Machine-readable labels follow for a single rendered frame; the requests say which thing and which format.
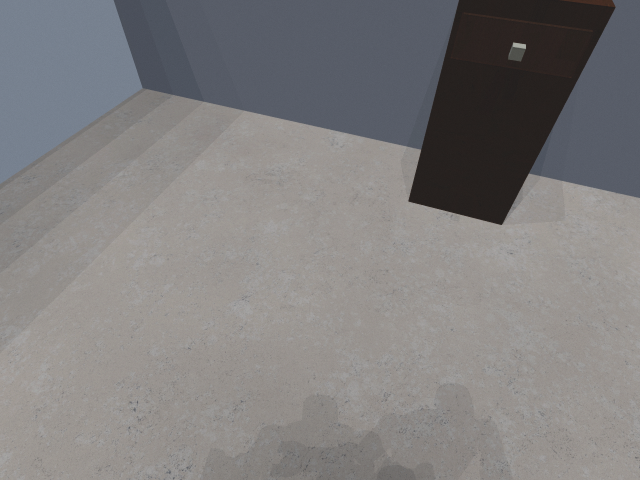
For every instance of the handle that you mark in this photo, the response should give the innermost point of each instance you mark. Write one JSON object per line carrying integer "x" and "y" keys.
{"x": 517, "y": 51}

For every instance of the cabinet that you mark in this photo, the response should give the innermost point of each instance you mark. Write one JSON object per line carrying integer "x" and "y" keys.
{"x": 489, "y": 122}

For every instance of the drawer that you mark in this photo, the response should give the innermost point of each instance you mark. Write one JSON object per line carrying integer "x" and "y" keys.
{"x": 549, "y": 48}

